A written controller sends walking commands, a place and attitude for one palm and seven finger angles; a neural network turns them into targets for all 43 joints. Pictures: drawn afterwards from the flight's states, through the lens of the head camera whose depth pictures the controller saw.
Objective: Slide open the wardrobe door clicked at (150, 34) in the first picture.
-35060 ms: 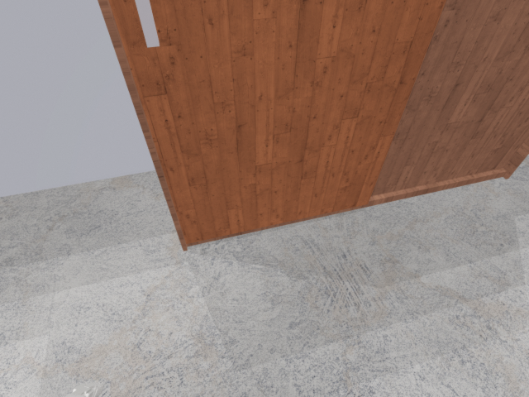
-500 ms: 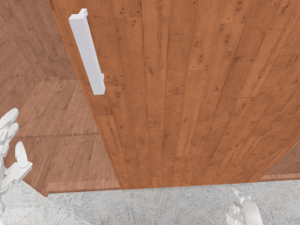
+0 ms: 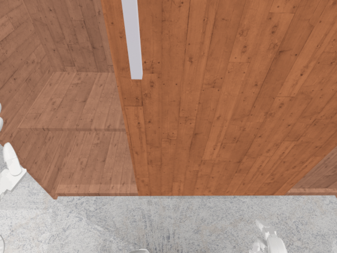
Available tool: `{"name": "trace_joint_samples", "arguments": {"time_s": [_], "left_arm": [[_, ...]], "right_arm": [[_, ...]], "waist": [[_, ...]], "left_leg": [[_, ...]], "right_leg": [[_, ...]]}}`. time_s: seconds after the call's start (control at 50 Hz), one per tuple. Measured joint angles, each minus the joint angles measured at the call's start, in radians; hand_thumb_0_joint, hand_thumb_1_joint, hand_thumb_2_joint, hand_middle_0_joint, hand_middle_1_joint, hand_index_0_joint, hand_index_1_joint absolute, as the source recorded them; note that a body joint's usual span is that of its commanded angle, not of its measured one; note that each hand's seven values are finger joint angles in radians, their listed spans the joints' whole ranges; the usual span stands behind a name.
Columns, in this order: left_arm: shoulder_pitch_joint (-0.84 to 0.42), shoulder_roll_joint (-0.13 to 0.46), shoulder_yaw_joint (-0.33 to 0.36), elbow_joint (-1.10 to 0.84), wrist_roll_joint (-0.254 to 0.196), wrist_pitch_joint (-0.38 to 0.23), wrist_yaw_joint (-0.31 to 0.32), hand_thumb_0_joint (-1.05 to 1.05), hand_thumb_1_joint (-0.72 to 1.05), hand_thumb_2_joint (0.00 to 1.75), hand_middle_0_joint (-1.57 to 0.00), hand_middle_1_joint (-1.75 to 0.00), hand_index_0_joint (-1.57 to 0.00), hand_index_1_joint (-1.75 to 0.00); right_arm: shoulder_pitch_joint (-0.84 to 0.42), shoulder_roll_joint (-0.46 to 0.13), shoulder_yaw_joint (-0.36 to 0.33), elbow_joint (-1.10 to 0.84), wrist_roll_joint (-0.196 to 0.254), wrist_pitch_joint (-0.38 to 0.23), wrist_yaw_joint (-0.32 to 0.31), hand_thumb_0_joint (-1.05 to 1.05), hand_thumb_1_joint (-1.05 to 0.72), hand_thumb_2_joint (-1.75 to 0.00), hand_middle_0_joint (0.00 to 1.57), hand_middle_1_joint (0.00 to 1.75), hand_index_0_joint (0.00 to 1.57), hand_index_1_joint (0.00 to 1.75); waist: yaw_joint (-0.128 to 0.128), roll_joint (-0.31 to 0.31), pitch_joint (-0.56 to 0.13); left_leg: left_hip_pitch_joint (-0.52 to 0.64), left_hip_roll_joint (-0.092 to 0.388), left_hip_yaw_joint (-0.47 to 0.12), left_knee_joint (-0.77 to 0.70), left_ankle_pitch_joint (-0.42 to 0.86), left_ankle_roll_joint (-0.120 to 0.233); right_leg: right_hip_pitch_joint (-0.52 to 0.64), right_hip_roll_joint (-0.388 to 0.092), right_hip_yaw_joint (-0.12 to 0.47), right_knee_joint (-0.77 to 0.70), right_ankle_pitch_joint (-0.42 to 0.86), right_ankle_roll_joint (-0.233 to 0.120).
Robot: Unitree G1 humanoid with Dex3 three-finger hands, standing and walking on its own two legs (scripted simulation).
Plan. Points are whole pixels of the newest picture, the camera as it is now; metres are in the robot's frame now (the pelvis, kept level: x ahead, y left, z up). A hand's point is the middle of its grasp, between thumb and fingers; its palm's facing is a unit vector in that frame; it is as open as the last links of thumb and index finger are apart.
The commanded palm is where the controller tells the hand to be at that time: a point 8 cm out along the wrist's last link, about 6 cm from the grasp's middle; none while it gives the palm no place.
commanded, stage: step back with the hand held close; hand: left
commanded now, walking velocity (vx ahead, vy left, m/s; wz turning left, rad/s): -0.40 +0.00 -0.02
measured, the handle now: (134, 35) +0.52 +0.12 +0.27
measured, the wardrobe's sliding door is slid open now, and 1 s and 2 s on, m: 0.49 0.49 0.49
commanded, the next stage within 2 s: stop stepping back and stand still in 0.22 s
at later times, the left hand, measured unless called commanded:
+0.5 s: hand out of the picture +0.08 +0.30 +0.19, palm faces +0.53 -0.76 -0.37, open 7.4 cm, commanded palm +0.02 +0.33 +0.19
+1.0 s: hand out of the picture +0.05 +0.31 +0.18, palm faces +0.38 -0.79 -0.49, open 7.4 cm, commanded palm -0.02 +0.35 +0.19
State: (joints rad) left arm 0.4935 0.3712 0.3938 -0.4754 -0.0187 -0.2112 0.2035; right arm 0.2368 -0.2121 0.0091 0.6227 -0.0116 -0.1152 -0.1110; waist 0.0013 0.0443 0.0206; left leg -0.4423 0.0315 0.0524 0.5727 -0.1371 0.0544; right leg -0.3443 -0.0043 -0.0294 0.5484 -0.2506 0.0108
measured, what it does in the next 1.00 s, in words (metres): walks backwards: right foot, then left foot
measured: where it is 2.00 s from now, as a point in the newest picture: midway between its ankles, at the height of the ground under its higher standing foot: outside the picture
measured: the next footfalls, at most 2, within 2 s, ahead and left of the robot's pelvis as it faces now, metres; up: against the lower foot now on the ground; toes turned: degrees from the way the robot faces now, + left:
right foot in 0.50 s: -0.12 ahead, -0.06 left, +0.00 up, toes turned +1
left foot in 0.68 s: -0.07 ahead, +0.19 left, +0.00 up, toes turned +2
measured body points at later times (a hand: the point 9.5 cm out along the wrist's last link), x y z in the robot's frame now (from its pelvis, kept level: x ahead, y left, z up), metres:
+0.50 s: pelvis -0.10 +0.02 -0.01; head -0.11 +0.05 +0.44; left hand +0.04 +0.33 +0.21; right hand +0.09 -0.19 -0.07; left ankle +0.09 +0.10 -0.71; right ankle -0.18 -0.07 -0.73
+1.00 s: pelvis -0.17 +0.06 +0.01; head -0.16 +0.07 +0.46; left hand +0.02 +0.35 +0.20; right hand -0.02 -0.18 -0.08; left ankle -0.14 +0.17 -0.71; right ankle -0.17 -0.03 -0.73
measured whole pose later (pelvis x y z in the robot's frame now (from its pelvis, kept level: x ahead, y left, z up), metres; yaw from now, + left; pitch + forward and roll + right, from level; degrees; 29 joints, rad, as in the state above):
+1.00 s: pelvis -0.17 +0.06 +0.01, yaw -2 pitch +1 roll +0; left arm 0.54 0.47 0.41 -0.51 -0.04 -0.16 0.17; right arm 0.24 -0.18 0.02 0.61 -0.02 -0.09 -0.07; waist -0.01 -0.02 -0.01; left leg -0.37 0.05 0.08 0.69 -0.39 0.00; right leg -0.25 0.02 -0.09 0.51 -0.29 -0.08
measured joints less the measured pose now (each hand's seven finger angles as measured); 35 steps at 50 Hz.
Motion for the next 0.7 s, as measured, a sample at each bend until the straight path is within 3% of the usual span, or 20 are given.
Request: {"name": "trace_joint_samples", "arguments": {"time_s": [0.08,0.14,0.2,0.24,0.28,0.32,0.36,0.4,0.44,0.48,0.5,0.52,0.56,0.58,0.64,0.68,0.7], "left_arm": [[0.003,0.018,0.017,-0.003,0.003,-0.013,-0.005,0.01,0.89,0.9,-0.21,-0.3,-0.21,-0.3],[0.009,0.022,0.025,-0.013,0.003,-0.019,-0.006,0.01,0.89,0.9,-0.21,-0.3,-0.21,-0.3],[0.009,0.028,0.031,-0.041,0.004,-0.024,0.002,0.01,0.89,0.9,-0.21,-0.3,-0.21,-0.3],[-0.015,0.017,0.018,-0.045,0.005,-0.025,0.006,0.01,0.89,0.9,-0.21,-0.3,-0.21,-0.3],[-0.055,0.005,0.007,-0.039,0.006,-0.021,0.005,0.01,0.89,0.9,-0.21,-0.3,-0.21,-0.3],[-0.099,0.006,0.007,-0.026,0.002,-0.005,-0.006,0.01,0.89,0.9,-0.21,-0.3,-0.21,-0.3],[-0.132,0.034,0.013,-0.024,-0.008,0.007,-0.024,0.01,0.89,0.9,-0.21,-0.3,-0.21,-0.3],[-0.12,0.056,0.021,-0.035,-0.022,0.005,-0.032,0.01,0.89,0.9,-0.21,-0.3,-0.21,-0.3],[-0.079,0.057,0.024,-0.06,-0.037,0.016,-0.033,0.01,0.89,0.9,-0.21,-0.3,-0.21,-0.3],[-0.037,0.063,0.03,-0.09,-0.045,0.033,-0.03,0.01,0.89,0.9,-0.21,-0.3,-0.21,-0.3],[-0.014,0.08,0.049,-0.115,-0.046,0.036,-0.027,0.01,0.89,0.9,-0.21,-0.3,-0.21,-0.3],[-0.005,0.069,0.055,-0.129,-0.046,0.032,-0.027,0.01,0.89,0.9,-0.21,-0.3,-0.21,-0.3],[-0.009,0.04,0.036,-0.116,-0.045,0.03,-0.035,0.01,0.89,0.9,-0.21,-0.3,-0.21,-0.3],[-0.02,0.033,0.023,-0.098,-0.044,0.033,-0.039,0.01,0.89,0.9,-0.21,-0.3,-0.21,-0.3],[-0.053,0.013,0.01,-0.009,-0.03,0.045,-0.031,0.01,0.89,0.9,-0.21,-0.3,-0.21,-0.3],[-0.075,-0.004,0.003,0.042,-0.024,0.057,-0.025,0.01,0.89,0.9,-0.21,-0.3,-0.21,-0.3],[-0.091,-0.008,-0.001,0.067,-0.025,0.064,-0.025,0.01,0.89,0.9,-0.21,-0.3,-0.2,-0.3]], "right_arm": [[0.003,0.004,-0.007,-0.003,-0.003,-0.008,0.002,0.01,-0.9,-0.89,0.2,0.3,0.2,0.3],[-0.006,0.004,-0.012,0.0,-0.009,-0.008,0.007,0.01,-0.9,-0.89,0.2,0.3,0.2,0.3],[-0.025,-0.002,-0.013,0.013,-0.014,-0.006,0.013,0.01,-0.9,-0.89,0.2,0.3,0.2,0.3],[-0.037,-0.014,-0.014,0.021,-0.013,0.0,0.015,0.01,-0.9,-0.89,0.2,0.3,0.2,0.3],[-0.05,-0.022,-0.013,0.022,-0.008,0.005,0.01,0.01,-0.9,-0.89,0.2,0.3,0.2,0.3],[-0.064,-0.015,-0.02,0.017,-0.017,0.001,0.005,0.01,-0.9,-0.89,0.2,0.3,0.2,0.3],[-0.066,0.011,-0.032,0.022,-0.018,-0.01,0.013,0.01,-0.9,-0.89,0.2,0.3,0.2,0.3],[-0.055,0.037,-0.03,0.023,-0.009,-0.018,0.029,0.01,-0.9,-0.89,0.2,0.3,0.2,0.3],[-0.04,0.054,-0.02,0.017,-0.006,-0.019,0.043,0.01,-0.9,-0.89,0.2,0.3,0.2,0.3],[-0.025,0.063,-0.011,-0.003,-0.007,-0.016,0.049,0.01,-0.9,-0.89,0.2,0.3,0.2,0.3],[-0.024,0.067,-0.004,-0.017,-0.007,-0.014,0.054,0.01,-0.9,-0.89,0.2,0.3,0.2,0.3],[-0.039,0.056,0.0,-0.009,-0.008,-0.011,0.058,0.01,-0.9,-0.89,0.2,0.3,0.2,0.3],[-0.045,0.037,0.003,0.03,-0.01,0.01,0.057,0.01,-0.9,-0.89,0.2,0.3,0.2,0.3],[-0.034,0.036,0.004,0.047,-0.004,0.015,0.054,0.01,-0.9,-0.89,0.2,0.3,0.2,0.3],[0.004,0.029,0.014,0.066,0.007,0.007,0.04,0.01,-0.9,-0.89,0.21,0.3,0.2,0.3],[0.021,0.001,0.01,0.048,0.011,-0.009,0.032,0.01,-0.9,-0.89,0.21,0.3,0.2,0.3],[0.013,-0.003,0.004,0.05,0.015,-0.011,0.027,0.01,-0.9,-0.89,0.21,0.3,0.2,0.3]], "waist": [[-0.008,0.003,0.005],[0.003,-0.004,0.004],[0.03,-0.038,0.01],[0.035,-0.04,0.009],[0.034,-0.036,0.016],[0.022,-0.012,0.034],[0.008,-0.01,0.044],[-0.001,-0.026,0.028],[-0.006,-0.038,-0.002],[-0.003,-0.058,-0.036],[0.021,-0.102,-0.055],[0.048,-0.101,-0.053],[0.066,-0.074,-0.055],[0.072,-0.075,-0.065],[0.07,-0.09,-0.097],[0.047,-0.053,-0.11],[0.031,-0.051,-0.102]], "left_leg": [[-0.008,-0.008,-0.016,-0.005,-0.006,0.001],[-0.028,-0.013,-0.011,0.016,-0.074,-0.016],[-0.058,-0.032,0.005,0.091,-0.188,-0.053],[-0.074,-0.034,0.0,0.133,-0.228,-0.052],[-0.093,-0.027,0.002,0.14,-0.184,-0.025],[-0.099,-0.003,-0.005,0.11,-0.049,0.008],[-0.09,0.018,-0.001,0.058,0.078,0.021],[-0.081,0.024,0.016,0.003,0.118,0.024],[-0.075,0.019,0.04,-0.064,0.121,0.0],[-0.1,-0.003,0.069,-0.091,0.041,-0.05],[-0.155,-0.033,0.087,-0.002,-0.061,-0.086],[-0.205,-0.038,0.051,0.157,-0.128,-0.106],[-0.214,-0.042,-0.014,0.388,-0.155,-0.113],[-0.18,-0.043,-0.023,0.417,-0.161,-0.108],[0.01,-0.025,-0.013,0.227,-0.176,-0.075],[0.138,0.004,-0.028,0.036,-0.169,-0.056],[0.144,-0.005,-0.031,0.009,-0.203,-0.051]], "right_leg": [[-0.004,0.018,0.02,0.007,-0.035,-0.014],[-0.012,0.014,0.03,-0.006,-0.001,-0.016],[-0.036,-0.014,0.046,-0.006,0.133,0.001],[-0.059,-0.021,0.044,0.031,0.116,0.029],[-0.096,-0.02,0.034,0.096,0.003,0.018],[-0.148,0.029,0.045,0.321,-0.151,0.002],[-0.147,0.076,0.04,0.525,-0.216,-0.006],[-0.091,0.097,0.013,0.573,-0.248,-0.015],[0.012,0.106,-0.028,0.471,-0.292,-0.037],[0.139,0.101,-0.05,0.225,-0.343,-0.081],[0.174,0.071,0.003,0.076,-0.368,-0.124],[0.145,0.061,0.025,0.059,-0.28,-0.13],[0.128,0.058,0.026,0.066,-0.178,-0.089],[0.136,0.049,0.028,0.045,-0.15,-0.068],[0.147,0.014,0.041,-0.01,-0.104,-0.027],[0.128,0.019,0.027,0.002,-0.103,-0.009],[0.117,0.009,0.022,0.015,-0.107,0.0]]}}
